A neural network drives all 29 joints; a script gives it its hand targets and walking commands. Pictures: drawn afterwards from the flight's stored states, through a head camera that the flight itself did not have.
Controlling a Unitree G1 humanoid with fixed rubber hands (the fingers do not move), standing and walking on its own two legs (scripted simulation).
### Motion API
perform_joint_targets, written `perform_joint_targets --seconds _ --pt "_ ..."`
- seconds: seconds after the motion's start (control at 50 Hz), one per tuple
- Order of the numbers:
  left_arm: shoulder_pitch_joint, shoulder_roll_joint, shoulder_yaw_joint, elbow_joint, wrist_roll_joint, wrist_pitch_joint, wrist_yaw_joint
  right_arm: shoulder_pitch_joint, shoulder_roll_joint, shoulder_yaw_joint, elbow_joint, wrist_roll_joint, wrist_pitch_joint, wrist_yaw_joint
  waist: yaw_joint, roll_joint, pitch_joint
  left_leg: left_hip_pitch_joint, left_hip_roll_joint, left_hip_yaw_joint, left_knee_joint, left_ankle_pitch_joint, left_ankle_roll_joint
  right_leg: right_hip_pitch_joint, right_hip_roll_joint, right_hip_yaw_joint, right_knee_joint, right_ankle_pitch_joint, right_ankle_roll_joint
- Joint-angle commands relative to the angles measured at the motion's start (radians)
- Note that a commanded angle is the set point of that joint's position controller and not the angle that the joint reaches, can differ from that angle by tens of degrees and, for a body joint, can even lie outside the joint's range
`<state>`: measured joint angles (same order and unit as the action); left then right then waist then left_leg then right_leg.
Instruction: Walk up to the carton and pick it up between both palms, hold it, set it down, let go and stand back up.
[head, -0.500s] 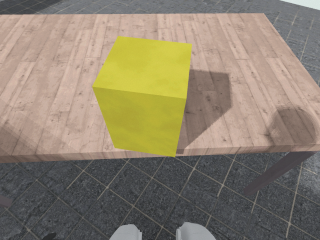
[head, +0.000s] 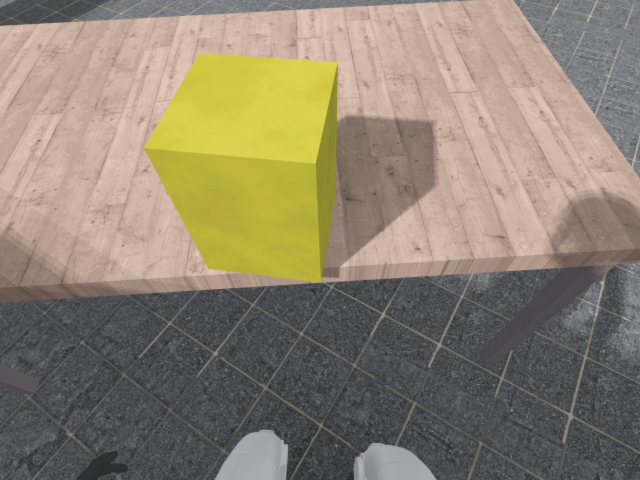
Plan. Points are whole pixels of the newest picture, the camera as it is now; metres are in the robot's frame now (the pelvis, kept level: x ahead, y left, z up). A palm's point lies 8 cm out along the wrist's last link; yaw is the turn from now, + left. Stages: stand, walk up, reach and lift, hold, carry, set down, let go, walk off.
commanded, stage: walk up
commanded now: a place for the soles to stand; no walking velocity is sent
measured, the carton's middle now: (265, 177) +0.46 +0.09 +0.08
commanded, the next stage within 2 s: none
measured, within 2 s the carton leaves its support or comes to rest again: neither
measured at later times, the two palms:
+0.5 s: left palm out of the picture +0.07 +0.35 -0.12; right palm out of the picture +0.04 -0.29 -0.09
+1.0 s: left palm out of the picture +0.06 +0.34 -0.11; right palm out of the picture +0.03 -0.30 -0.11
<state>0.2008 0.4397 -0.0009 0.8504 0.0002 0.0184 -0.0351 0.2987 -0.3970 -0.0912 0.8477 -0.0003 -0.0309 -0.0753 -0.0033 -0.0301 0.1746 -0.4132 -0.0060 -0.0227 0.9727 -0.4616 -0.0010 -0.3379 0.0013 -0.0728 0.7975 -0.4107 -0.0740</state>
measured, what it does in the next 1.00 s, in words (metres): steps on the spot: left foot, then right foot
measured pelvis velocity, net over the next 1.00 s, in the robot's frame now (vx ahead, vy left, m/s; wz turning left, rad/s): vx -0.02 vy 0.02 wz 0.04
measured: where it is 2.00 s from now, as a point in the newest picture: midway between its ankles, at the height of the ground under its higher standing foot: outside the picture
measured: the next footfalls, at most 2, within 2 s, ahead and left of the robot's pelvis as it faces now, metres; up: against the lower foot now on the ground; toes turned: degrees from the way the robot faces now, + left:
left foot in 0.22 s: +0.06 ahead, +0.16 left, +0.00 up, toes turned +0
right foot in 0.56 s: +0.02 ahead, -0.08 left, +0.00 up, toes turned -2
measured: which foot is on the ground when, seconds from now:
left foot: up 0.00-0.20, down 0.22-0.58, up 0.60-0.90, down 0.92-1.00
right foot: down 0.00-0.24, up 0.26-0.54, down 0.56-1.00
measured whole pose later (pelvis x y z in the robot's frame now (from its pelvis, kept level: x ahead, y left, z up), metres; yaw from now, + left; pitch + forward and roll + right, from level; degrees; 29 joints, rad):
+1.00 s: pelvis -0.02 +0.02 -0.01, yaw +2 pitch -3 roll +0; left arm 0.16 0.44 0.00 0.85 0.00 0.03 -0.03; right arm 0.29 -0.40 -0.08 0.85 0.00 -0.05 -0.08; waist 0.00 -0.01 0.21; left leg -0.34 -0.02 -0.03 0.83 -0.44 0.00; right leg -0.39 -0.01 -0.10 0.92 -0.47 -0.07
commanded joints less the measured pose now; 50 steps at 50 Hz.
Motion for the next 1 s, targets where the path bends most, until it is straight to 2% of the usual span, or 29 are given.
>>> perform_joint_targets --seconds 0.0,0.04,0.06,0.12,0.16,0.2,0.22,0.24,0.26,0.28,0.34,0.42,0.46,0.5,0.52,0.54,0.56,0.58,0.66,0.7,0.76,0.78,0.8,0.84,0.88,0.9,0.92,0.94,0.98 --pt "0.023 0.225 0.125 -0.075 0.029 -0.036 0.05 0.011 -0.224 -0.004 0.022 0.007 0.001 -0.001 0.071 -0.098 -0.145 -0.178 0.008 -0.061 0.07 0.006 0.009 0.287 -0.271 0.301 -0.382 0.51 0.054" --pt "-0.015 0.219 0.116 -0.071 0.032 -0.028 0.042 -0.001 -0.228 -0.009 0.007 -0.002 -0.007 -0.005 0.055 -0.054 -0.173 -0.121 0.013 -0.026 -0.001 -0.053 0.005 0.268 -0.271 0.275 -0.372 0.395 -0.057" --pt "-0.028 0.21 0.113 -0.084 0.028 -0.029 0.043 0.029 -0.226 -0.009 0.011 -0.005 -0.009 -0.008 0.048 -0.125 -0.138 -0.129 0.025 -0.005 -0.003 -0.042 0.011 0.233 -0.286 0.278 -0.354 0.493 -0.069" --pt "-0.058 0.221 0.102 -0.09 0.034 -0.022 0.035 0.034 -0.209 -0.015 0.01 -0.008 -0.029 -0.008 0.033 -0.102 -0.15 0.002 0.052 0.048 -0.169 -0.031 0.025 0.144 -0.295 0.223 -0.294 0.426 -0.125" --pt "-0.129 0.201 0.093 -0.101 0.019 -0.012 0.024 0.133 -0.199 -0.019 0.04 -0.01 -0.055 -0.003 -0.05 -0.068 -0.173 0.2 0.025 0.037 -0.41 0.22 0.045 0.025 -0.22 0.132 -0.136 0.355 -0.067" --pt "-0.123 0.106 0.077 -0.119 0.003 0.005 0.025 0.136 -0.316 -0.042 0.035 -0.039 -0.066 -0.011 -0.05 0.232 -0.145 0.253 0.261 -0.519 -0.57 0.26 0.168 -0.221 -0.038 0.07 0.197 -0.05 0.051" --pt "-0.089 0.143 0.082 -0.1 0.01 0.027 0.028 0.106 -0.362 -0.049 0.018 -0.037 -0.061 -0.018 -0.022 0.142 -0.157 0.173 0.341 -0.641 -0.596 0.221 0.232 -0.198 -0.035 0.14 0.247 -0.194 0.065" --pt "-0.1 0.183 0.094 -0.081 0.016 0.032 0.031 0.069 -0.353 -0.046 -0.002 -0.029 -0.059 -0.015 -0.031 0.158 -0.129 0.123 0.347 -0.631 -0.605 0.182 0.276 -0.193 -0.046 0.158 0.276 -0.212 0.056" --pt "-0.072 0.196 0.103 -0.077 0.026 0.028 0.025 0.031 -0.342 -0.044 -0.012 -0.037 -0.056 -0.015 -0.004 0.124 -0.095 0.108 0.32 -0.58 -0.569 0.207 0.27 -0.203 -0.066 0.166 0.28 -0.184 0.051" --pt "-0.087 0.18 0.1 -0.08 0.022 0.028 0.018 0.033 -0.322 -0.042 -0.014 -0.038 -0.055 -0.021 -0.024 0.188 -0.095 0.104 0.285 -0.493 -0.561 0.278 0.244 -0.205 -0.056 0.161 0.281 -0.163 0.057" --pt "-0.053 0.188 0.128 -0.054 0.027 0.033 0.013 0.04 -0.296 -0.035 -0.007 -0.032 -0.052 -0.017 -0.014 0.136 -0.073 0.11 0.246 -0.473 -0.53 0.268 0.203 -0.157 -0.049 0.143 0.231 -0.157 0.069" --pt "-0.093 0.183 0.118 -0.074 0.024 0.018 0.02 0.069 -0.302 -0.041 -0.02 -0.034 -0.042 -0.016 -0.036 0.156 -0.13 0.191 0.285 -0.498 -0.454 0.5 0.237 -0.144 -0.052 0.137 0.104 -0.232 0.054" --pt "-0.039 0.149 0.123 -0.061 0.014 0.009 0.023 -0.006 -0.301 -0.029 -0.022 -0.035 -0.043 -0.017 0.009 0.176 -0.111 0.143 0.28 -0.393 -0.393 0.681 0.241 -0.102 -0.048 0.123 0.049 -0.165 0.043" --pt "-0.014 0.152 0.124 -0.052 0.019 0.0 0.025 -0.049 -0.285 -0.022 -0.038 -0.017 -0.039 -0.011 0.038 0.148 -0.139 -0.004 0.225 -0.326 -0.34 0.558 0.183 0.091 -0.042 0.09 -0.127 0.055 0.024" --pt "0.019 0.19 0.136 -0.045 0.035 -0.002 0.028 -0.039 -0.275 -0.016 -0.041 -0.015 -0.029 -0.009 0.041 0.142 -0.183 -0.047 0.182 -0.294 -0.248 0.501 0.143 0.21 -0.087 0.188 -0.282 0.092 0.027" --pt "0.043 0.262 0.152 -0.039 0.046 -0.018 0.032 0.01 -0.211 0.008 -0.037 0.003 -0.023 -0.009 0.04 -0.164 -0.168 -0.182 0.04 -0.175 -0.029 0.299 0.064 0.3 -0.229 0.396 -0.408 0.222 -0.009" --pt "-0.048 0.264 0.135 -0.069 0.039 -0.022 0.035 -0.02 -0.194 0.003 -0.033 0.002 -0.013 -0.022 0.03 -0.142 -0.079 -0.198 -0.039 -0.023 0.037 -0.131 0.031 0.169 -0.376 0.456 -0.443 0.34 -0.081" --pt "-0.063 0.265 0.125 -0.071 0.03 -0.025 0.031 -0.07 -0.225 -0.014 -0.052 0.0 -0.002 -0.022 0.043 -0.013 -0.088 -0.129 -0.028 -0.071 0.109 -0.192 0.034 0.057 -0.427 0.508 -0.452 0.319 -0.089" --pt "-0.081 0.246 0.131 -0.067 0.032 -0.035 0.038 0.049 -0.255 -0.02 -0.007 0.005 -0.004 0.002 0.014 -0.1 -0.107 -0.127 0.003 -0.066 0.091 -0.042 0.033 0.151 -0.313 0.363 -0.41 0.211 -0.032" --pt "-0.07 0.22 0.125 -0.081 0.026 -0.036 0.045 0.031 -0.235 -0.015 0.011 -0.002 -0.001 0.002 0.033 -0.005 -0.101 -0.151 -0.005 -0.048 0.118 -0.04 0.016 0.2 -0.287 0.284 -0.358 0.492 -0.034" --pt "-0.101 0.217 0.106 -0.1 0.028 -0.025 0.04 0.044 -0.239 -0.02 -0.008 -0.003 -0.003 -0.006 0.017 -0.167 -0.065 -0.09 -0.012 -0.001 0.1 -0.096 0.0 0.082 -0.288 0.266 -0.377 0.349 -0.105" --pt "-0.095 0.233 0.112 -0.097 0.032 -0.022 0.036 0.026 -0.23 -0.011 0.006 0.0 -0.004 0.0 0.027 -0.106 -0.081 -0.043 0.003 0.005 0.053 -0.097 0.009 0.069 -0.306 0.278 -0.366 0.353 -0.15" --pt "-0.084 0.229 0.111 -0.11 0.032 -0.022 0.036 0.081 -0.226 -0.016 0.012 0.01 -0.01 0.002 0.009 -0.179 -0.154 -0.023 0.012 0.049 -0.003 -0.115 0.005 0.111 -0.284 0.231 -0.313 0.368 -0.15" --pt "-0.127 0.206 0.101 -0.094 0.012 -0.016 0.033 0.083 -0.222 -0.016 0.016 -0.004 -0.036 0.004 -0.03 -0.103 -0.158 0.097 0.008 0.064 -0.234 0.055 0.027 0.047 -0.279 0.209 -0.198 0.484 -0.121" --pt "-0.116 0.198 0.096 -0.112 -0.006 -0.014 0.032 0.154 -0.245 -0.028 0.03 -0.012 -0.048 -0.01 -0.045 0.017 -0.227 0.237 0.067 -0.08 -0.404 0.433 0.075 0.058 -0.188 0.116 0.04 0.61 -0.026" --pt "-0.148 0.164 0.085 -0.137 -0.014 -0.011 0.035 0.164 -0.325 -0.035 0.021 -0.027 -0.06 -0.013 -0.045 0.15 -0.243 0.287 0.199 -0.348 -0.432 0.644 0.131 -0.065 -0.111 0.083 0.211 0.456 0.024" --pt "-0.107 0.148 0.09 -0.124 -0.019 -0.001 0.042 0.1 -0.342 -0.031 -0.009 -0.017 -0.061 -0.016 -0.018 0.148 -0.208 0.289 0.322 -0.583 -0.434 0.837 0.261 -0.155 -0.014 0.104 0.254 -0.032 0.057" --pt "-0.108 0.185 0.103 -0.102 -0.003 0.012 0.041 0.1 -0.346 -0.038 0.005 -0.011 -0.057 -0.016 -0.039 0.159 -0.252 0.28 0.357 -0.602 -0.428 0.791 0.322 -0.127 -0.018 0.154 0.294 -0.233 0.059" --pt "-0.138 0.183 0.112 -0.097 0.01 0.012 0.033 0.054 -0.324 -0.032 -0.023 -0.019 -0.056 -0.022 -0.029 0.129 -0.176 0.232 0.34 -0.554 -0.42 0.765 0.316 -0.202 -0.052 0.164 0.311 -0.231 0.049"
